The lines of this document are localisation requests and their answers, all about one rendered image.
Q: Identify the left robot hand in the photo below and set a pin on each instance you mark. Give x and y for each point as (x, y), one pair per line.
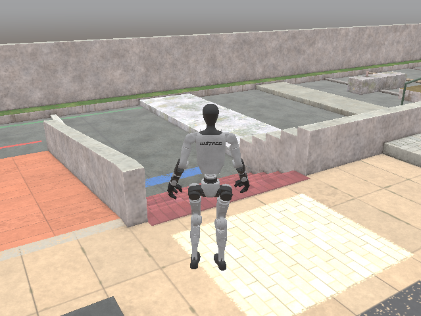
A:
(171, 189)

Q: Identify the right robot hand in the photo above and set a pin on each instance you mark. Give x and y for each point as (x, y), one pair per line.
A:
(240, 183)

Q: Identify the robot right forearm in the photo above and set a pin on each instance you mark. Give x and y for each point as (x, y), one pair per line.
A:
(242, 172)

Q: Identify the robot right upper arm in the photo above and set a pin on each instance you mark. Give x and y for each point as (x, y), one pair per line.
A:
(234, 148)

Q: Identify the robot right foot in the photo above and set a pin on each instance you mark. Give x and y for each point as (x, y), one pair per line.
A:
(221, 265)

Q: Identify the robot left upper arm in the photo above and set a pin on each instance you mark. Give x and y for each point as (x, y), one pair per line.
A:
(186, 149)

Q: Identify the robot left forearm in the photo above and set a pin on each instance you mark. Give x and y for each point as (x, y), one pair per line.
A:
(176, 174)

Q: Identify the robot right thigh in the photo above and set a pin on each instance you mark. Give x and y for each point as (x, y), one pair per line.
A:
(225, 195)

